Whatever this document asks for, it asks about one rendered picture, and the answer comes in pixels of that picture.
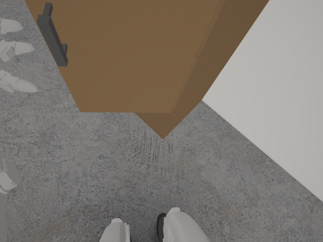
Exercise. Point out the handle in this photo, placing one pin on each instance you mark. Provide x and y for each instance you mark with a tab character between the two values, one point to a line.
49	32

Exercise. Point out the robot left thigh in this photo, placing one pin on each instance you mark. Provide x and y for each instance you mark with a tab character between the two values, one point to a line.
116	232

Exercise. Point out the cupboard door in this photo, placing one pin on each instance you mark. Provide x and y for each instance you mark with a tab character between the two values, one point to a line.
127	55

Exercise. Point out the robot left hand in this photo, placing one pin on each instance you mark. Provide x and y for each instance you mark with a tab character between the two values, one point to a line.
7	81

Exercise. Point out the robot left upper arm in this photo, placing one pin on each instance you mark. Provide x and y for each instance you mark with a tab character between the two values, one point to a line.
9	179

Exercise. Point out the right robot shin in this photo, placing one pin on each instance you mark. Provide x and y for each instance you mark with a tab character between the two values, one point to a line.
175	209

